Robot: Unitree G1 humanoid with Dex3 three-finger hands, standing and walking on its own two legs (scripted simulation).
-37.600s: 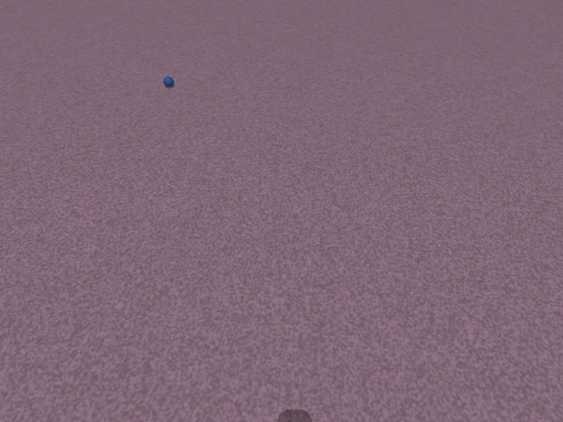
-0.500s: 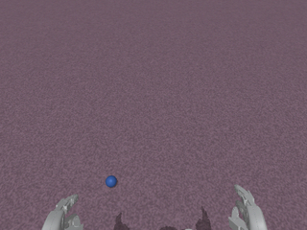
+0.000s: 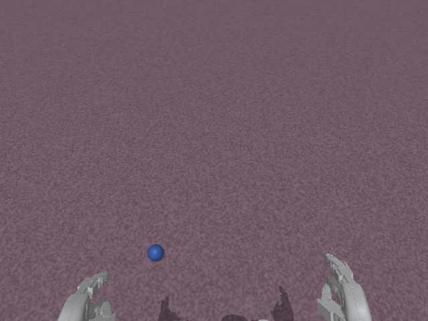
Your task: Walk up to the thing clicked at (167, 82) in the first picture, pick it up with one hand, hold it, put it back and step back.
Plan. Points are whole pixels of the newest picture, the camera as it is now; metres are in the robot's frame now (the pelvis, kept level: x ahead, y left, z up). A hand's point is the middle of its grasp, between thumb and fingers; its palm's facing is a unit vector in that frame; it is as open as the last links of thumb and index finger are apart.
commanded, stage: home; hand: left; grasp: from above
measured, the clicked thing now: (155, 252) +0.53 +0.24 -0.68
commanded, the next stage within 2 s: stand in 0.68 s
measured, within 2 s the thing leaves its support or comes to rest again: neither
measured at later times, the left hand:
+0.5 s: hand (112, 318) +0.16 +0.18 -0.05, palm faces +0.05 -0.98 -0.21, open 7.4 cm
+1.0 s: hand out of the picture +0.13 +0.23 -0.10, palm faces +0.02 -0.94 -0.34, open 7.4 cm
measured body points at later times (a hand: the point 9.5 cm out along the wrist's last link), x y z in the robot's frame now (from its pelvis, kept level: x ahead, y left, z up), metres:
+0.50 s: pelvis +0.00 +0.00 +0.00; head +0.02 +0.01 +0.45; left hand +0.16 +0.23 -0.03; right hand +0.16 -0.25 -0.06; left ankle +0.01 +0.12 -0.68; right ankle +0.01 -0.14 -0.68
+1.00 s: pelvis -0.01 +0.00 +0.02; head +0.02 +0.01 +0.47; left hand +0.13 +0.28 -0.08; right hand +0.12 -0.27 -0.09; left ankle +0.01 +0.12 -0.68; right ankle +0.01 -0.14 -0.68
